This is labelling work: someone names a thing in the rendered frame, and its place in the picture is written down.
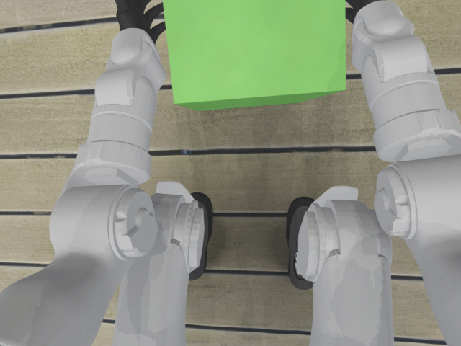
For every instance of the right robot hand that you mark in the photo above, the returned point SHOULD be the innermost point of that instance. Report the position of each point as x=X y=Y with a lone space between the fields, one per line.
x=357 y=5

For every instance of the carton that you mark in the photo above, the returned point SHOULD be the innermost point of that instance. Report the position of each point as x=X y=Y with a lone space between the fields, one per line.
x=246 y=53

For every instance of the robot left upper arm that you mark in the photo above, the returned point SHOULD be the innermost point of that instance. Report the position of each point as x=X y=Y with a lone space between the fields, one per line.
x=97 y=232

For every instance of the robot left forearm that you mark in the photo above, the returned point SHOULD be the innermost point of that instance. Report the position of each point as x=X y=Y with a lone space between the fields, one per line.
x=116 y=151

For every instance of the robot right forearm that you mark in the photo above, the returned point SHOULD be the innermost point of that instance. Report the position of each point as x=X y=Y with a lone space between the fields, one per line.
x=403 y=93

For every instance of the left robot hand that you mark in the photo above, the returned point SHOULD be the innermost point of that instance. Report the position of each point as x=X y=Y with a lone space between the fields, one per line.
x=130 y=14

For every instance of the right robot shin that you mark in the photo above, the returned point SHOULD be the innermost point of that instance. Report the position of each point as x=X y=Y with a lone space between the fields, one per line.
x=384 y=242

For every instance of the robot left thigh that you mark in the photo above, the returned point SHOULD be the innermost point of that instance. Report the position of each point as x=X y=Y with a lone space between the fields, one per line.
x=153 y=293

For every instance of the robot right upper arm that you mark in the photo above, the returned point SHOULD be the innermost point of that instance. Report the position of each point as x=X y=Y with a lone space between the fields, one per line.
x=420 y=201

